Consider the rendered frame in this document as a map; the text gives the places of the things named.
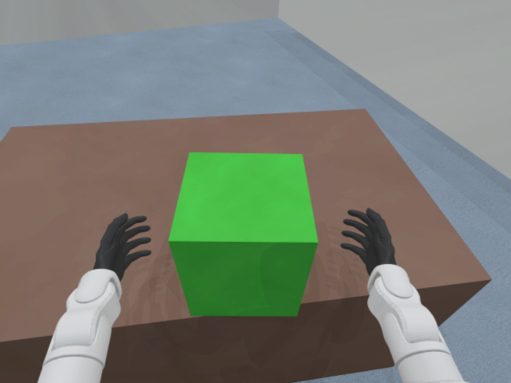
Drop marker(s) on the carton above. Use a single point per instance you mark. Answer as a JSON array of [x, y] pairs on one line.
[[243, 236]]

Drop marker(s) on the left robot forearm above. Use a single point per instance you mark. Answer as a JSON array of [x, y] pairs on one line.
[[80, 342]]

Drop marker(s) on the pedestal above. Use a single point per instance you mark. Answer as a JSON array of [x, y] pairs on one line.
[[61, 185]]

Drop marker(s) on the right robot forearm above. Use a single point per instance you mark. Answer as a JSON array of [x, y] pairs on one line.
[[417, 347]]

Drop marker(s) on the right robot hand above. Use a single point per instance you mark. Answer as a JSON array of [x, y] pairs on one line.
[[377, 243]]

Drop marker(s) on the left robot hand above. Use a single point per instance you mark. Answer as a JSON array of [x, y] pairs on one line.
[[114, 246]]

